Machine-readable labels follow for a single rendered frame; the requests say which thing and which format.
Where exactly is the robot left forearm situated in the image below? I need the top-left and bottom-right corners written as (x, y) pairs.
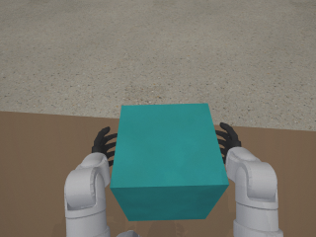
top-left (64, 152), bottom-right (111, 237)

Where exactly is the robot right forearm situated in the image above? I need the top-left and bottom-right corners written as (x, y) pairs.
top-left (225, 146), bottom-right (283, 237)

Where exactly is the right robot hand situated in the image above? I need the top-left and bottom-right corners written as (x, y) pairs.
top-left (215, 122), bottom-right (242, 165)

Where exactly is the carton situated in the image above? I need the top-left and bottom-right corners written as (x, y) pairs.
top-left (110, 103), bottom-right (229, 221)

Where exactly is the left robot hand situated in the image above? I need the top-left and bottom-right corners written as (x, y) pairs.
top-left (91, 126), bottom-right (118, 167)

